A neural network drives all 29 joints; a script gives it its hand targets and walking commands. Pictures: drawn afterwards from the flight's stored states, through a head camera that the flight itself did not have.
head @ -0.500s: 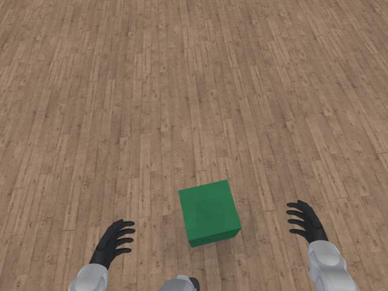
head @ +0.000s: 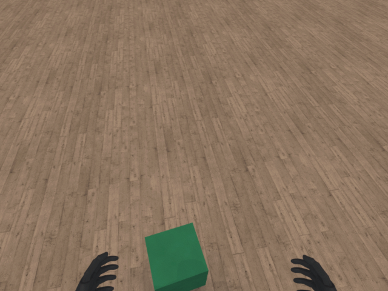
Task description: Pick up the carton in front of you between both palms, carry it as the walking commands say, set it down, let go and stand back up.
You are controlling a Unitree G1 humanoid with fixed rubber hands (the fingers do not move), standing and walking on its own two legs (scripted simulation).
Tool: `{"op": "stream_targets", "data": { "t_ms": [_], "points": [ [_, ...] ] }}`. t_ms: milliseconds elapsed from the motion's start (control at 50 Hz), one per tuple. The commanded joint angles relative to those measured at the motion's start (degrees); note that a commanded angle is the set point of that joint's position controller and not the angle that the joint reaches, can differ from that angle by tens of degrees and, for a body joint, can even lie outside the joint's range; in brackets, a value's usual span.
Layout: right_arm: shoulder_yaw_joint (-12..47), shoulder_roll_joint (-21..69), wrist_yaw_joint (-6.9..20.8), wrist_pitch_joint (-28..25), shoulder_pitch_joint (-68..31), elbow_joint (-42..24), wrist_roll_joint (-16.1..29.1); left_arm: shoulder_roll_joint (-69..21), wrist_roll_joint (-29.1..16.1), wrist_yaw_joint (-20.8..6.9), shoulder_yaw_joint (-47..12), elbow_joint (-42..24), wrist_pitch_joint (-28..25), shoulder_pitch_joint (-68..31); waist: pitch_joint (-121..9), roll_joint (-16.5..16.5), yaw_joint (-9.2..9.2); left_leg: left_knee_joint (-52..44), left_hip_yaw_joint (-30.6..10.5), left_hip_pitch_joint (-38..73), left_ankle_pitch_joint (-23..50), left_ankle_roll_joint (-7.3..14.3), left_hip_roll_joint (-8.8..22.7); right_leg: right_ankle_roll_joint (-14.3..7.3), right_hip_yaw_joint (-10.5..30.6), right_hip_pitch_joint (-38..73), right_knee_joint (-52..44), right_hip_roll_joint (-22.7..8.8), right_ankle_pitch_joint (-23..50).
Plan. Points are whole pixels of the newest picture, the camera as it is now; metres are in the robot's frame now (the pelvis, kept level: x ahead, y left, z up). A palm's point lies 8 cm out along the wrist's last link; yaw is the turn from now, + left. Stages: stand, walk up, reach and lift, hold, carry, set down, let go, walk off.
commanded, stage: let go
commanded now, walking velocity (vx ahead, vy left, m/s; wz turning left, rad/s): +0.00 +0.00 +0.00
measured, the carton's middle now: (176, 262) +0.38 +0.09 -0.65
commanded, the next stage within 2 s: stand in 0.24 s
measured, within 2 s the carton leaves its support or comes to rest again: neither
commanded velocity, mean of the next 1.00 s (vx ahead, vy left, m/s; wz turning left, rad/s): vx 0.00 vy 0.00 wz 0.00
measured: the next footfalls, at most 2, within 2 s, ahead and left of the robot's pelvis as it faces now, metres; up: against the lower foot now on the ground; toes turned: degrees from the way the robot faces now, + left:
none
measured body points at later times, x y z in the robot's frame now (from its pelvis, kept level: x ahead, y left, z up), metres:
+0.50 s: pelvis -0.04 +0.04 -0.01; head -0.04 +0.07 +0.44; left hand +0.10 +0.33 -0.11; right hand +0.09 -0.25 -0.08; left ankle -0.01 +0.15 -0.74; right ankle -0.06 -0.08 -0.74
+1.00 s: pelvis +0.00 +0.06 +0.00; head +0.01 +0.07 +0.45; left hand +0.13 +0.35 -0.11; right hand +0.12 -0.24 -0.10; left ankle -0.01 +0.15 -0.74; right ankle -0.06 -0.08 -0.74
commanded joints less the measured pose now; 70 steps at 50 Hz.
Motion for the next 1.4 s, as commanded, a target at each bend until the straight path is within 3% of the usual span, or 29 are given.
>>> {"op": "stream_targets", "data": {
  "t_ms": [0,100,200,220,240,260,300,340,400,480,560,680,780,940,1380],
  "points": [
    [0.0,-3.0,-1.9,-1.7,-3.1,-1.6,1.2,8.8,1.5,2.2,3.1,-5.7,3.2,-0.9,-4.1,0.4,2.04,3.3,3.8,-2.5,7.5,1.6,-5.2,6.2,4.1,2.9,0.4,-6.8,37.9],
    [-0.6,-3.8,-2.6,-1.0,-3.6,-1.6,0.1,8.3,1.0,2.1,2.4,-6.2,4.7,-2.9,-2.5,-3.1,0.77,3.8,3.2,-1.9,4.7,1.6,-4.1,6.8,5.1,1.8,-0.7,-7.8,35.7],
    [-2.1,-3.7,-2.8,0.6,-3.7,-1.4,-1.4,8.0,0.8,1.6,1.9,-7.0,6.1,-4.6,1.1,-5.2,-0.20,2.8,3.0,0.9,1.9,2.2,-3.5,5.8,2.4,-1.7,-2.7,-5.8,23.6],
    [-2.3,-3.8,-2.6,1.0,-4.1,-1.7,-1.5,7.9,0.8,1.6,1.9,-7.1,6.4,-4.8,1.9,-4.8,-0.28,2.5,3.0,2.1,1.4,2.3,-3.3,5.4,1.7,-2.9,-3.2,-5.3,19.7],
    [-3.1,-10.4,-3.6,-0.2,-3.8,6.2,-5.0,12.6,2.0,3.9,3.2,0.7,2.1,-5.6,0.6,-7.1,1.37,5.6,0.1,0.6,4.7,0.7,1.2,5.2,3.6,-11.0,-4.7,-5.1,0.8],
    [-3.9,-11.7,-4.0,-0.7,-2.6,6.6,-5.2,12.9,2.6,4.4,3.1,1.6,0.2,-4.7,1.5,-3.6,-0.26,5.1,-0.6,0.8,-1.9,1.3,1.3,4.4,4.2,-13.5,-6.4,-5.1,-10.2],
    [-4.3,-12.6,-3.8,-1.7,-2.8,8.1,-5.4,13.7,3.1,4.6,3.7,2.7,-1.4,-4.8,3.6,0.1,-0.80,3.3,-2.5,-4.4,-10.9,2.4,1.9,3.5,4.7,-13.7,-5.8,-5.0,-16.7],
    [-4.1,-12.3,-3.7,-2.7,-3.8,8.6,-5.2,12.8,3.1,4.1,3.4,3.3,-2.7,-4.9,3.0,3.8,-0.52,1.0,-3.9,-6.9,-15.8,2.8,2.2,3.2,4.9,-12.3,-3.8,-4.5,-14.5],
    [-3.9,-12.6,-3.7,-3.8,-5.6,9.5,-4.7,11.5,3.0,3.5,3.2,5.7,-4.0,-3.9,1.1,8.8,0.23,-3.2,-7.4,-10.3,-19.2,3.6,4.9,3.2,3.0,-6.8,1.1,-3.3,-5.3],
    [-3.7,-13.2,-3.8,-4.1,-6.5,10.5,-4.1,13.1,2.9,3.5,3.1,9.0,-4.9,-2.0,-1.0,8.7,1.03,-4.2,-8.8,-10.9,-16.9,3.8,5.9,3.0,2.8,-2.2,2.0,-3.4,-0.2],
    [-3.7,-14.7,-3.9,-4.3,-5.4,12.4,-3.7,14.5,2.8,3.8,2.7,11.6,-5.3,-1.5,-2.0,6.7,0.71,-2.5,-8.5,-6.2,-6.2,3.8,6.1,3.0,3.5,-2.1,0.9,-4.2,3.8],
    [-3.3,-15.6,-4.0,-4.5,-4.2,15.6,-3.1,15.4,2.1,4.6,1.8,14.5,-5.3,-1.4,-4.5,4.4,0.19,2.5,-5.5,2.5,19.7,3.1,5.8,3.4,3.6,-2.3,0.5,-5.5,14.9],
    [-2.9,-15.7,-4.2,-4.3,-4.7,17.9,-2.9,15.7,1.7,5.3,1.2,16.2,-5.0,-1.9,-6.0,2.9,-0.15,3.9,-4.3,5.6,27.0,3.1,5.7,3.7,3.2,-1.2,1.0,-6.2,21.8],
    [-2.5,-15.7,-4.1,-3.9,-7.6,21.0,-2.9,16.6,1.7,5.7,0.7,18.5,-5.1,-3.3,-5.2,1.7,-0.06,2.9,-3.7,5.5,24.1,3.2,5.5,3.6,3.9,0.0,-0.8,-7.5,22.3],
    [-1.8,-17.4,-3.6,-4.3,-10.6,27.8,-2.7,17.8,1.6,4.9,0.4,25.1,-5.5,-6.2,-0.7,2.3,-0.09,-3.8,-4.8,3.8,8.4,3.4,5.9,2.6,5.9,-0.3,-8.3,-8.3,10.1]
  ]
}}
